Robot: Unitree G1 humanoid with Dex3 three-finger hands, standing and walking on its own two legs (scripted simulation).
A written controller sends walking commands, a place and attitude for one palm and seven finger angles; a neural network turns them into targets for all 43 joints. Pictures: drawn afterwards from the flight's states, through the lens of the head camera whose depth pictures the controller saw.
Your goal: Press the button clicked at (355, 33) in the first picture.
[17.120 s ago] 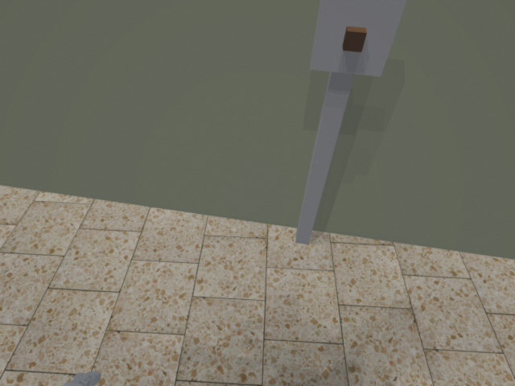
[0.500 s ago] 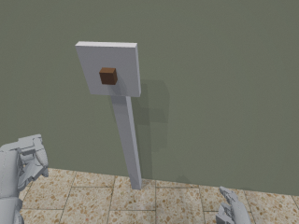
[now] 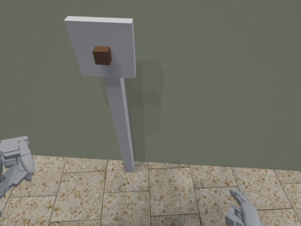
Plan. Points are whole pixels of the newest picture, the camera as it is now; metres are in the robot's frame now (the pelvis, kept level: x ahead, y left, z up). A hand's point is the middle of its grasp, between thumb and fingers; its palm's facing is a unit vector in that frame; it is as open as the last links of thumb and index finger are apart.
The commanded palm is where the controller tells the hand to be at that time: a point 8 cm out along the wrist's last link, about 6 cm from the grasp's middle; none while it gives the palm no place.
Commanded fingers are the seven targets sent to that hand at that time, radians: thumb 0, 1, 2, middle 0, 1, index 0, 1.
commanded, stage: step back with the hand held close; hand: left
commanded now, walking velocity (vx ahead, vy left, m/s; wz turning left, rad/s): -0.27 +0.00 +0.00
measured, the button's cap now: (102, 55) +0.53 +0.18 +0.18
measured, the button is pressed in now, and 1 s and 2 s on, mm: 0 0 0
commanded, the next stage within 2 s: stop stepping back and stand still in 0.86 s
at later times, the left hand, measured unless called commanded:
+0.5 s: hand out of the picture +0.11 +0.25 +0.16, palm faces +0.39 -0.81 -0.44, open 3.1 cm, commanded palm +0.05 +0.29 +0.18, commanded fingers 0.00 0.90 0.90 -1.30 -1.50 -1.30 -1.50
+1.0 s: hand out of the picture +0.02 +0.23 +0.18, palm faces +0.25 -0.85 -0.45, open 3.1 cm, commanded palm -0.04 +0.28 +0.18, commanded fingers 0.00 0.90 0.90 -1.30 -1.50 -1.30 -1.50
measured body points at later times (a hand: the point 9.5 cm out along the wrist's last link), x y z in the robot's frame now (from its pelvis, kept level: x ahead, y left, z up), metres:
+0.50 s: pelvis -0.07 +0.01 -0.01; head -0.05 +0.03 +0.44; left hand +0.09 +0.29 +0.19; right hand +0.12 -0.22 -0.09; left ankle +0.03 +0.09 -0.73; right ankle -0.02 -0.11 -0.74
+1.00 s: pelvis -0.19 +0.01 -0.01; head -0.15 +0.03 +0.44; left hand +0.00 +0.27 +0.20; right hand +0.00 -0.21 -0.08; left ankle -0.02 +0.10 -0.73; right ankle -0.27 -0.11 -0.74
